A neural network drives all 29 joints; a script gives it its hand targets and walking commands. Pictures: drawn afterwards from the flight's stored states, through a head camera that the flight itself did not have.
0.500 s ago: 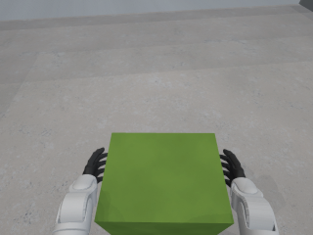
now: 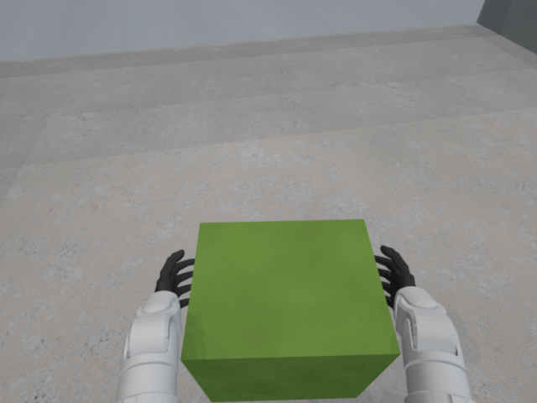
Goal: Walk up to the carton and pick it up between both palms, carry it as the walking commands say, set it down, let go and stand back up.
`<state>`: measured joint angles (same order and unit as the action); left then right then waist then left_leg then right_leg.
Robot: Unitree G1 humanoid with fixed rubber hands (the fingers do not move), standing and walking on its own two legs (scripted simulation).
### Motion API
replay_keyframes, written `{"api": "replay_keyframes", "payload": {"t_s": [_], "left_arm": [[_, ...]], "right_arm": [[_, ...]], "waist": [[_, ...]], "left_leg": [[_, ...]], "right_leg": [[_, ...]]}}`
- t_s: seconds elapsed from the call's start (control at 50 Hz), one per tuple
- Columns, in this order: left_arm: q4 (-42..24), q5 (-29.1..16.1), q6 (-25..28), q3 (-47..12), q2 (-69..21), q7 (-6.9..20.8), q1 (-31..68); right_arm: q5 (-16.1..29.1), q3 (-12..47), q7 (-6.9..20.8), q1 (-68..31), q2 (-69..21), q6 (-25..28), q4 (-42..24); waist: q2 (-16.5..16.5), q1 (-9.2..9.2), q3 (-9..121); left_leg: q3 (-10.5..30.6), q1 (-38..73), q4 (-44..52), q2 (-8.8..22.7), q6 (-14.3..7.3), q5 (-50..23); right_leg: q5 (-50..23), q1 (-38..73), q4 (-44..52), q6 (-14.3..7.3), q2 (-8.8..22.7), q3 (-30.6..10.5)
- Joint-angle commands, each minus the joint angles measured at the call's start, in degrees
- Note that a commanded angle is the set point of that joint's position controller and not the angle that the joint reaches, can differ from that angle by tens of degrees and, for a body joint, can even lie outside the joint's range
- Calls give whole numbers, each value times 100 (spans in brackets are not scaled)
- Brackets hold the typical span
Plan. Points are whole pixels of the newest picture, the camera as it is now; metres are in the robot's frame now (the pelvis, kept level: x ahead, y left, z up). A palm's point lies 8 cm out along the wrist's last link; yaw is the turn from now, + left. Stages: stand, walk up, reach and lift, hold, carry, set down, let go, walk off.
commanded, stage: set down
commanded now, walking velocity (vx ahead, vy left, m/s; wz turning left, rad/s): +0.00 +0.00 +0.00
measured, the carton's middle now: (283, 316) +0.29 -0.03 -0.07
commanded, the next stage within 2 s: none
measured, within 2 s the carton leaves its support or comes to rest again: neither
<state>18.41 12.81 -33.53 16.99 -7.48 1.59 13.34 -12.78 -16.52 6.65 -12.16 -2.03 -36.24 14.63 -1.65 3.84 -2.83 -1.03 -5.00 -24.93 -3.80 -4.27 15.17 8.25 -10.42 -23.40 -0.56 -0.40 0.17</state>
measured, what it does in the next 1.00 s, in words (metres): lowers itself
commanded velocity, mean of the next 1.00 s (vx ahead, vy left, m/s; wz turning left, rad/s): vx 0.00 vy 0.00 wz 0.00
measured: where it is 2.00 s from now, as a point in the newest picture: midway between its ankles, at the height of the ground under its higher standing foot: outside the picture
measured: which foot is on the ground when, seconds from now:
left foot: down 0.00-1.00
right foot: down 0.00-1.00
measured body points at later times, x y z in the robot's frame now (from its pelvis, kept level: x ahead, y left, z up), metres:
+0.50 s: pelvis +0.00 -0.02 -0.02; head +0.08 -0.03 +0.42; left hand +0.33 +0.15 -0.06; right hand +0.32 -0.22 -0.06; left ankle -0.01 +0.07 -0.74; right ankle +0.05 -0.12 -0.74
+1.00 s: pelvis -0.03 -0.03 -0.07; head +0.15 -0.04 +0.34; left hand +0.36 +0.15 -0.14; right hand +0.34 -0.22 -0.15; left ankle -0.01 +0.07 -0.74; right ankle +0.05 -0.12 -0.74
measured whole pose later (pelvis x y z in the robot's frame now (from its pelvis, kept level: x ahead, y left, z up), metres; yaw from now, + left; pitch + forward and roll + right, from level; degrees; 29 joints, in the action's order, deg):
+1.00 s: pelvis -0.03 -0.03 -0.07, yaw +2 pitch +29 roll +1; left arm 32.0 12.2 -15.9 23.7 -1.9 3.8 31.7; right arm -12.5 -23.6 3.2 -27.8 -4.4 -18.4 24.4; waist -2.0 2.2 6.6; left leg 2.1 -61.6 -55.1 -4.6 -1.4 21.9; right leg 14.3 -65.9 -51.8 -2.0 -2.4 -0.2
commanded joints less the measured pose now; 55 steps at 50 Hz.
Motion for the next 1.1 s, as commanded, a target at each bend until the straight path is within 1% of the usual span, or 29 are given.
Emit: {"api": "replay_keyframes", "payload": {"t_s": [0.0, 0.06, 0.12, 0.16, 0.26, 0.36, 0.42, 0.5, 0.6, 0.8, 0.96, 1.08], "left_arm": [[-85, -1068, 424, -3109, -4651, 1163, 3150], [134, -1021, 577, -3091, -4778, 1229, 3231], [389, -920, 705, -2978, -4791, 1260, 3210], [553, -836, 802, -2867, -4753, 1270, 3196], [858, -660, 1081, -2605, -4588, 1275, 3234], [982, -623, 1352, -2532, -4480, 1311, 3374], [1041, -637, 1485, -2543, -4452, 1360, 3467], [1141, -642, 1624, -2533, -4410, 1446, 3601], [1261, -618, 1756, -2480, -4400, 1533, 3746], [1379, -627, 1918, -2424, -4396, 1626, 4119], [1364, -783, 1867, -2546, -4546, 1673, 4606], [1456, -849, 1777, -2560, -4664, 1674, 4954]], "right_arm": [[1008, 3010, 1025, -3030, -4446, 456, -217], [902, 2943, 1045, -3069, -4556, 615, -40], [775, 2789, 1039, -3023, -4556, 743, 179], [711, 2678, 1032, -3014, -4547, 831, 320], [674, 2497, 1011, -3153, -4571, 1098, 589], [708, 2499, 959, -3328, -4667, 1376, 720], [699, 2536, 912, -3397, -4725, 1520, 774], [638, 2519, 843, -3459, -4769, 1677, 881], [582, 2496, 797, -3598, -4816, 1833, 955], [644, 2597, 773, -4069, -4956, 1989, 956], [771, 2701, 781, -4564, -5087, 1941, 952], [813, 2644, 837, -4937, -5098, 1866, 1056]], "waist": [[96, -32, 1584], [107, 55, 1765], [114, 119, 1796], [121, 127, 1810], [139, 29, 2072], [150, -78, 2601], [155, -99, 2931], [136, -73, 3260], [95, -50, 3615], [152, -126, 4393], [124, -118, 5065], [58, -82, 5342]], "left_leg": [[1002, -832, 416, 262, 264, -845], [1037, -863, 264, 232, 279, -1122], [1034, -1035, 186, 193, 280, -1127], [1021, -1210, 136, 166, 266, -1067], [966, -1682, -86, 95, 212, -1020], [912, -2146, -378, 27, 166, -1153], [881, -2459, -555, -7, 149, -1198], [838, -2932, -777, -44, 137, -1124], [802, -3509, -1056, -79, 133, -1026], [691, -4870, -1793, -170, 152, -680], [577, -5673, -2446, -243, 209, -301], [538, -6062, -2835, -283, 258, -82]], "right_leg": [[-388, 1021, -146, -344, -225, -535], [-602, 922, -245, -308, -250, -517], [-737, 825, -316, -289, -261, -499], [-800, 757, -378, -280, -260, -489], [-998, 554, -620, -255, -248, -486], [-1349, 376, -926, -221, -246, -526], [-1555, 284, -1112, -195, -245, -567], [-1662, 101, -1343, -164, -245, -612], [-1677, -196, -1625, -137, -246, -639], [-1544, -812, -2339, -82, -256, -670], [-1030, -1532, -2911, -60, -320, -641], [-639, -2214, -3312, -68, -385, -550]]}}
